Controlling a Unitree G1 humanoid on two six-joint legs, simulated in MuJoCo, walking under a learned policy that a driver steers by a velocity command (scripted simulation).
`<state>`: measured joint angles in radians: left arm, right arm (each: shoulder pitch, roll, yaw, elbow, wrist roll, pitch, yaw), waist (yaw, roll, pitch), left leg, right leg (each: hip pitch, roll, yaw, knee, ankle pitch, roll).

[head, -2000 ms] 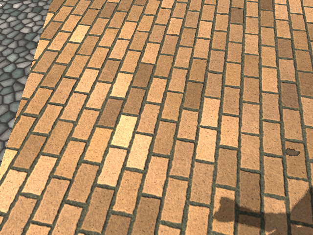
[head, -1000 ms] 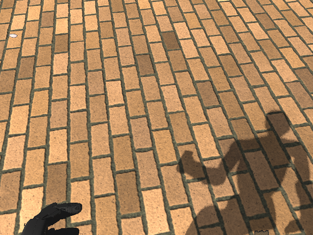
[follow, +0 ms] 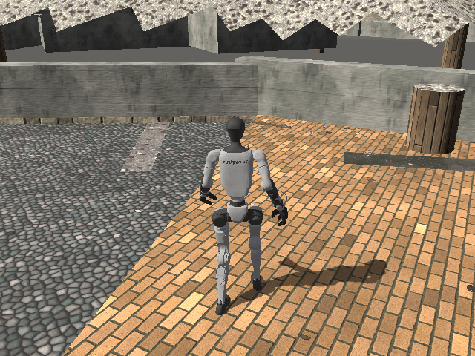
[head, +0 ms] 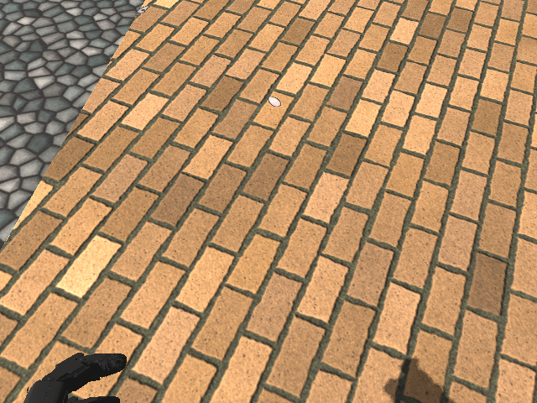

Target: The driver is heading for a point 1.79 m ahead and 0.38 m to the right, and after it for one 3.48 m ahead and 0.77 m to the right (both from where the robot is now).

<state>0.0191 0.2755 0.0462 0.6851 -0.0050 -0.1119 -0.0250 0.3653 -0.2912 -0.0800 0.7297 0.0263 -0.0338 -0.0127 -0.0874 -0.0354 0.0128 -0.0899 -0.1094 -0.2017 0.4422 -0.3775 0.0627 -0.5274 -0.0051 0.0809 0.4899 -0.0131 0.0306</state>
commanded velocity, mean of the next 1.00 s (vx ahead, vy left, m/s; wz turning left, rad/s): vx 0.50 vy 0.00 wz -0.23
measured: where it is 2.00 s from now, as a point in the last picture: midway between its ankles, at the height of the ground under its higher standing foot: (325, 211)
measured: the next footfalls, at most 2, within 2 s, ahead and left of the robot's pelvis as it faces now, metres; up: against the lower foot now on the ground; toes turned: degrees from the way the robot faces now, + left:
right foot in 0.04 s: +0.19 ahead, -0.13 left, +0.00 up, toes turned +5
left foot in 0.48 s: +0.39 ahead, +0.13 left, +0.00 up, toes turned -3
